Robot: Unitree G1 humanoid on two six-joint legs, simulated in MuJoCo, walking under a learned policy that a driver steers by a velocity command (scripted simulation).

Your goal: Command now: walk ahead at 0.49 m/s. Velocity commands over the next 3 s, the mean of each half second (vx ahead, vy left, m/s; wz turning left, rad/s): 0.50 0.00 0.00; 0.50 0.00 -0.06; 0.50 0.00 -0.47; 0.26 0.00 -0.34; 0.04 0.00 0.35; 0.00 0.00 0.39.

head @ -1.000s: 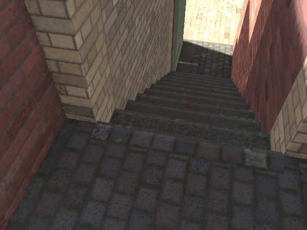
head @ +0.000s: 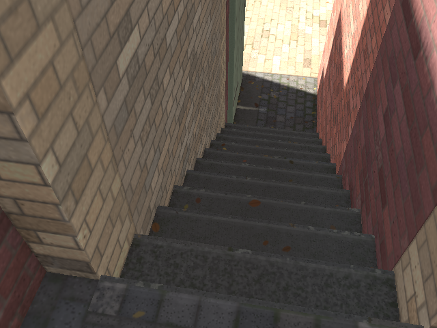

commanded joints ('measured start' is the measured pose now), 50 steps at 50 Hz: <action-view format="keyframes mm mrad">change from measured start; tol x32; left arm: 1 52 -19 -3 -50 -8 19 10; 17 -446 40 15 -216 -54 68 7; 22 390 152 61 50 -50 20 16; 27 -105 114 38 -55 -67 -33 38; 50 -35 -58 -25 -160 11 32 52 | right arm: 1 22 8 12 -44 -4 -39 -5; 21 402 -5 33 8 -68 -2 84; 40 -36 -116 -22 -137 35 135 -20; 45 504 -99 -18 9 -119 -23 35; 50 -9 107 46 -136 -106 -55 8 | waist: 1 52 43 17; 16 -21 96 39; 21 153 -194 -442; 24 177 -32 -13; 42 -42 -83 -22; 44 -148 421 -25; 50 53 34 43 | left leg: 1 2 287 -302 -311 10 200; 19 317 265 -77 -33 746 58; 20 140 189 -29 183 670 -1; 22 -460 -39 -123 886 -449 -56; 23 -583 41 -234 1061 -370 0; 36 -80 130 -77 478 238 -87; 43 249 48 -5 264 -67 -10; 45 444 398 -506 76 409 268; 50 -164 330 -297 16 -115 179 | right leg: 1 -148 -88 31 -48 87 -11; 16 -269 12 -50 -787 363 21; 20 426 73 -102 -618 519 -89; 22 1053 -274 551 -876 298 -327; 24 552 -212 362 -939 24 -177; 28 87 -171 131 -1032 542 -135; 34 116 -110 53 -1087 189 -163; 43 76 -57 -47 -416 917 -95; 45 -346 190 76 279 -260 -74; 50 -331 -84 122 21 256 32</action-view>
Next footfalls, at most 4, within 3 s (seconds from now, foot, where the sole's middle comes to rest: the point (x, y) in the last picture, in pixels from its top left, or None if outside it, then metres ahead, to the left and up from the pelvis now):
0.38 right None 0.41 -0.15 -0.77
0.86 left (206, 317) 0.53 0.06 -0.77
1.28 right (278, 281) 0.72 -0.20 -0.96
1.74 left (244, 239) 1.01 -0.10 -1.15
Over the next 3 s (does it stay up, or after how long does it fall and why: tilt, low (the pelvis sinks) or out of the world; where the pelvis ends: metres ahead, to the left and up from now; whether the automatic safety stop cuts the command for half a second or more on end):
stays up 0.97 -0.13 -0.39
